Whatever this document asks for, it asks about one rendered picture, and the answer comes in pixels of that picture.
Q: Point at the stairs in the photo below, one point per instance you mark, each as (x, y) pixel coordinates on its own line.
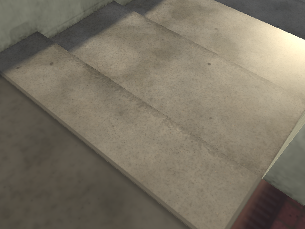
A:
(231, 72)

